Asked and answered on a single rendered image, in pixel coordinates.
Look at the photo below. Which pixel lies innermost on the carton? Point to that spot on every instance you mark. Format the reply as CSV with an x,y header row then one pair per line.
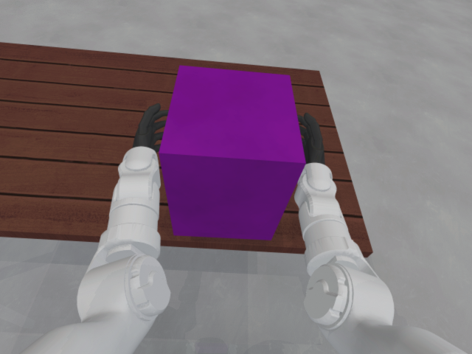
x,y
231,152

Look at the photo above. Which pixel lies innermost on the robot right hand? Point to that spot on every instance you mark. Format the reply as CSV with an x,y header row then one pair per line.
x,y
312,143

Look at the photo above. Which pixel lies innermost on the robot left upper arm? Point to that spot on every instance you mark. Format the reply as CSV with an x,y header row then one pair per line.
x,y
118,303

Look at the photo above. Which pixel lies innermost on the left robot forearm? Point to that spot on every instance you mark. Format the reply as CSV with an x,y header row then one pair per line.
x,y
134,213

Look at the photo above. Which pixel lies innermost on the right robot forearm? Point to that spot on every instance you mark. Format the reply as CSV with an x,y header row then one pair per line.
x,y
324,229

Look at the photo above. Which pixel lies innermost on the table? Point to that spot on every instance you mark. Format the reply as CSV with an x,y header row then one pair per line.
x,y
68,117

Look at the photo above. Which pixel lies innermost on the robot right upper arm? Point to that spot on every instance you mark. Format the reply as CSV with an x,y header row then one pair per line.
x,y
354,311

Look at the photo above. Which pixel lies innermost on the robot left hand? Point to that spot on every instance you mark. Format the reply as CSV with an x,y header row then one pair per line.
x,y
145,134

